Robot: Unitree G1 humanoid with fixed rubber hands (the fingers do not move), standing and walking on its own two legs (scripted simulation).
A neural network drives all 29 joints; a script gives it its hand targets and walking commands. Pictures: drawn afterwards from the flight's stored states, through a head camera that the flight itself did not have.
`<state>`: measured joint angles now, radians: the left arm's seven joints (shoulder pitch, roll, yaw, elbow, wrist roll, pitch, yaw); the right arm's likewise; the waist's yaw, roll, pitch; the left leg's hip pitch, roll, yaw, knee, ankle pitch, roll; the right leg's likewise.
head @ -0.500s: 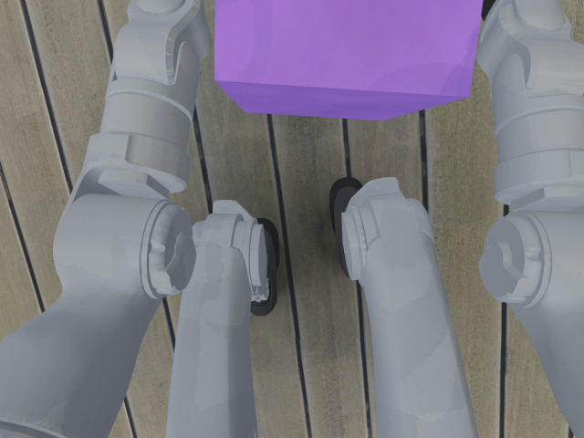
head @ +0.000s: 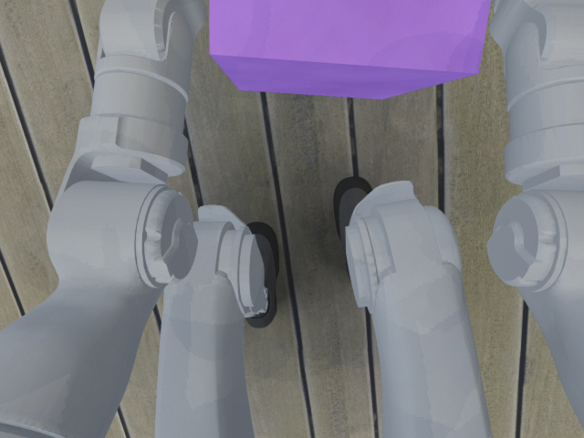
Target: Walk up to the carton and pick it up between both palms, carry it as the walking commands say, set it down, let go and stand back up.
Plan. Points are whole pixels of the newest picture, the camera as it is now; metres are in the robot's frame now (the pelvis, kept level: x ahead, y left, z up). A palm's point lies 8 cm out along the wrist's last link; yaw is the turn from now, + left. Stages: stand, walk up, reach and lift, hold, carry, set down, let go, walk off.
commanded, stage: set down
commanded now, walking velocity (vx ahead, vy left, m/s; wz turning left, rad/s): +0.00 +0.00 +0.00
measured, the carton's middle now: out of the picture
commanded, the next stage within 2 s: none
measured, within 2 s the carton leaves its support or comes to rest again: rests again in 1.82 s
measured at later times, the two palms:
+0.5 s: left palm out of the picture +0.58 +0.05 -0.17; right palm out of the picture +0.52 -0.25 -0.18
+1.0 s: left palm out of the picture +0.57 +0.06 -0.18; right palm out of the picture +0.52 -0.25 -0.19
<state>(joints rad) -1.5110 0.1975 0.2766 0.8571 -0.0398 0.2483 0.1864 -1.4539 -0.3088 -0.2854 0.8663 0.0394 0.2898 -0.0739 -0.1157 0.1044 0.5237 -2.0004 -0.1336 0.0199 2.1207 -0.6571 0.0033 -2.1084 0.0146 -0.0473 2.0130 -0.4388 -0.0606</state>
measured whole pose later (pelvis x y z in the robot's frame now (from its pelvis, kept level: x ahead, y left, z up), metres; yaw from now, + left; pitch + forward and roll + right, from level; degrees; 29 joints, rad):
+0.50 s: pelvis +0.00 +0.00 -0.01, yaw +0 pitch +31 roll +1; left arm -1.51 0.20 0.30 0.89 -0.04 0.23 0.17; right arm -1.45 -0.32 -0.27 0.89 0.04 0.28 -0.04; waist -0.12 0.09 0.52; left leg -2.04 -0.13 0.03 2.16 -0.66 0.00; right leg -2.15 0.01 -0.05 2.05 -0.44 -0.06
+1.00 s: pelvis +0.00 +0.00 -0.02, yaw +0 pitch +31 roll +0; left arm -1.51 0.20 0.31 0.91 -0.03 0.22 0.15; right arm -1.45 -0.33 -0.34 0.91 0.04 0.24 0.05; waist -0.12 0.08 0.52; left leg -2.07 -0.14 0.03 2.19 -0.66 0.00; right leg -2.17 0.01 -0.05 2.08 -0.44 -0.05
